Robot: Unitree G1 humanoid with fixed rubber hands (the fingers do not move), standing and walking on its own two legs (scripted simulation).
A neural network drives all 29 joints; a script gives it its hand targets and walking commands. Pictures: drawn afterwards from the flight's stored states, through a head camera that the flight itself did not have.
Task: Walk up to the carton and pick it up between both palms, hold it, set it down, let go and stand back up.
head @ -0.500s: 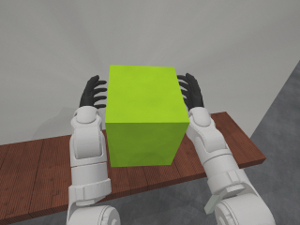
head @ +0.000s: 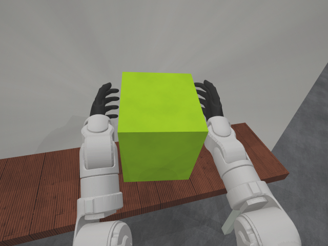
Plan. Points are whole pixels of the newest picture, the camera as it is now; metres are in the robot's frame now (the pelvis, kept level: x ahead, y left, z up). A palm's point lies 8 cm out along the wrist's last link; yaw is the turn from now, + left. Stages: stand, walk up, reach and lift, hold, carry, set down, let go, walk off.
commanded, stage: hold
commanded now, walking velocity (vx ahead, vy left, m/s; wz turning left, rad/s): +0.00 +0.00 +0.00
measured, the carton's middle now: (157, 128) +0.37 +0.01 +0.14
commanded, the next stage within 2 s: none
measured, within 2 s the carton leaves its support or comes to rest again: neither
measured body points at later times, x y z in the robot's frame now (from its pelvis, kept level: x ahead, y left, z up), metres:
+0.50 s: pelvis +0.01 +0.00 +0.00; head -0.03 +0.03 +0.45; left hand +0.37 +0.15 +0.18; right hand +0.38 -0.12 +0.18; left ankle +0.04 +0.11 -0.75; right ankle +0.00 -0.10 -0.75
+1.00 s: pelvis +0.00 +0.00 +0.00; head -0.04 +0.04 +0.45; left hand +0.37 +0.15 +0.18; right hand +0.38 -0.12 +0.19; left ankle +0.04 +0.10 -0.75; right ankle +0.00 -0.10 -0.75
